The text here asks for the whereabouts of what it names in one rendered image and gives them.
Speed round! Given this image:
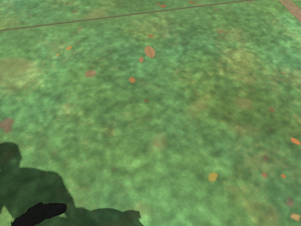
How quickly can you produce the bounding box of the left robot hand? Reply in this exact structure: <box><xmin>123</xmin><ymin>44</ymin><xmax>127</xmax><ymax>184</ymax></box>
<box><xmin>10</xmin><ymin>202</ymin><xmax>67</xmax><ymax>226</ymax></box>

